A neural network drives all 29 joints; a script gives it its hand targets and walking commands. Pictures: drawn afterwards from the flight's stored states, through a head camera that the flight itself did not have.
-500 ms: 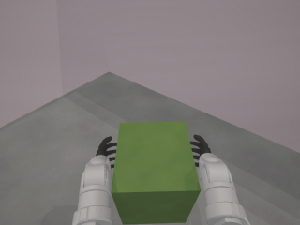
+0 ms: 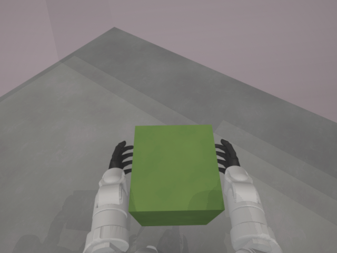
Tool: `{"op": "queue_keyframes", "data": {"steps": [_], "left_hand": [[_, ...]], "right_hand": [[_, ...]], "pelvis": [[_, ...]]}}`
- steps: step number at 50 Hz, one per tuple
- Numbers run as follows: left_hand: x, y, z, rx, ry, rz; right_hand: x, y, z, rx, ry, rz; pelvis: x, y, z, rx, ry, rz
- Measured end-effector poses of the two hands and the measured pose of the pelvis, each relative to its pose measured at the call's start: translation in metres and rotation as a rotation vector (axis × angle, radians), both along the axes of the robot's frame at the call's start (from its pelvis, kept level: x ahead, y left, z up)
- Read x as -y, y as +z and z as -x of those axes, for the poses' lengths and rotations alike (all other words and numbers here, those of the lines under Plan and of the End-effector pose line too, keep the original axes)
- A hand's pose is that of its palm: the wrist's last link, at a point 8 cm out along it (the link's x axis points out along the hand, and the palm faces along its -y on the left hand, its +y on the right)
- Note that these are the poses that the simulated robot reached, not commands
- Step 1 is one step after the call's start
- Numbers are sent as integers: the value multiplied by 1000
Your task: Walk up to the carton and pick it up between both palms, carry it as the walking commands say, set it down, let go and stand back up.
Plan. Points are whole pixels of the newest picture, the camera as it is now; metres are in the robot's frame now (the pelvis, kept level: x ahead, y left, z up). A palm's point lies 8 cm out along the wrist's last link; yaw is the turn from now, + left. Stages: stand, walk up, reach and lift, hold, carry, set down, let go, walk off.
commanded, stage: set down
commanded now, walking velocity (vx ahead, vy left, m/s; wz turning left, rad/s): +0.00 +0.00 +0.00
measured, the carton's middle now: (173, 179) +0.32 +0.04 -0.10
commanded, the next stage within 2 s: none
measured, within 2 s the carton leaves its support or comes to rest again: neither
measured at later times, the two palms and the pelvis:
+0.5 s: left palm (125, 174) +0.33 +0.19 -0.11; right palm (222, 172) +0.37 -0.10 -0.12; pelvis -0.03 +0.00 -0.06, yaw +0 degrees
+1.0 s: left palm (129, 176) +0.36 +0.20 -0.20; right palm (214, 175) +0.40 -0.09 -0.20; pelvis -0.04 +0.00 -0.14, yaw +1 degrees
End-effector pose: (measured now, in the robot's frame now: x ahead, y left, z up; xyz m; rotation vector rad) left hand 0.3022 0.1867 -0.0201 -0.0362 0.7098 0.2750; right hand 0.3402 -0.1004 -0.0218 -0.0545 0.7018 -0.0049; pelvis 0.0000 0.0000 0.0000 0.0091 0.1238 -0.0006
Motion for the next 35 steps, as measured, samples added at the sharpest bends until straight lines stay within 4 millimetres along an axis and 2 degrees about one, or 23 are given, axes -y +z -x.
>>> {"op": "queue_keyframes", "data": {"steps": [16, 35], "left_hand": [[-2, -63, -16, 26, 18, 10], [-5, -124, -40, 35, 25, 15]], "right_hand": [[-2, -64, -17, 22, -5, -19], [-5, -126, -41, 26, -18, -34]], "pelvis": [[2, -37, 23, -229, 0, -3], [4, -92, 28, -433, 11, -7]]}}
